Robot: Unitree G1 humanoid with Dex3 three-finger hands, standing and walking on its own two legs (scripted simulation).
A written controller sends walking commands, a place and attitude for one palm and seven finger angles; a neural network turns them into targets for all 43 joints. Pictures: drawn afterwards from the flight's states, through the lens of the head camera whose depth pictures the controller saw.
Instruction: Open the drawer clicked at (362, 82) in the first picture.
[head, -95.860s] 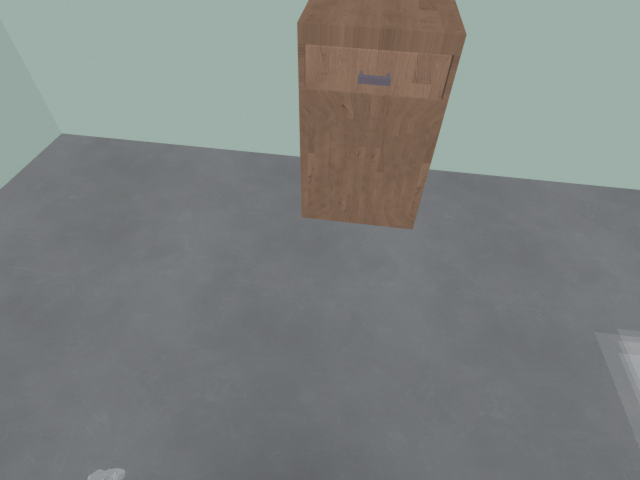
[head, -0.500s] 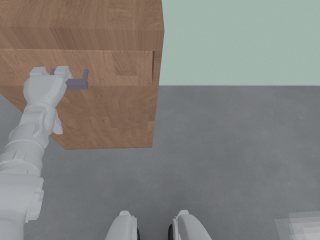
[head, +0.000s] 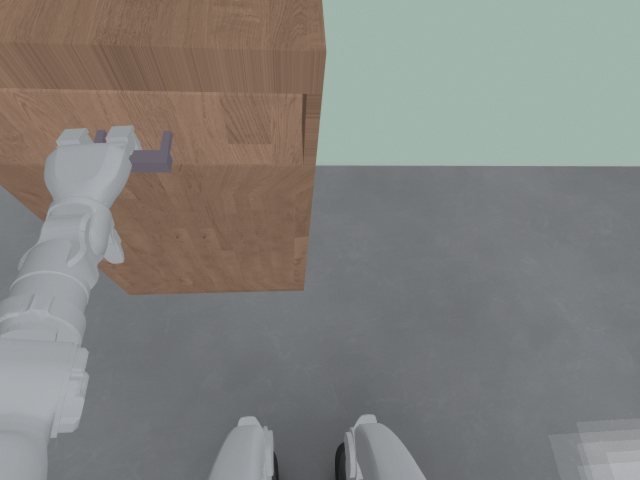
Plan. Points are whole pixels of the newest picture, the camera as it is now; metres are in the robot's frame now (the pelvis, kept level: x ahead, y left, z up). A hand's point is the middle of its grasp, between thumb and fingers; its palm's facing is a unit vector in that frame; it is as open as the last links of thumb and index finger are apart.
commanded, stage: close the thumb around the handle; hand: left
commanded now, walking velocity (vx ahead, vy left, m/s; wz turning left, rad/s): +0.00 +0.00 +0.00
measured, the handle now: (131, 149) +0.54 +0.24 +0.01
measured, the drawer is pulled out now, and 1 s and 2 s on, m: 0.00 0.00 0.12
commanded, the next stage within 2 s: pull the drawer open in 0.80 s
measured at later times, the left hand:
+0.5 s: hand (109, 196) +0.48 +0.27 -0.01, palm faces -0.07 -0.02 -1.00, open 9.6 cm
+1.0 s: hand (109, 195) +0.48 +0.27 -0.01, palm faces -0.07 -0.02 -1.00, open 5.8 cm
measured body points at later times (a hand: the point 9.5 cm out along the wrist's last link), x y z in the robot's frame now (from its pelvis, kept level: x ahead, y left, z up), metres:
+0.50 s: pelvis +0.01 +0.00 +0.00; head +0.14 +0.02 +0.43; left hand +0.47 +0.27 +0.04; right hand +0.03 -0.27 -0.12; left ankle +0.02 +0.09 -0.65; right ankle +0.02 -0.12 -0.65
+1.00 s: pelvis +0.01 +0.00 +0.00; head +0.14 +0.02 +0.43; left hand +0.48 +0.27 +0.04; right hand +0.03 -0.27 -0.12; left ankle +0.02 +0.10 -0.65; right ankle +0.02 -0.12 -0.65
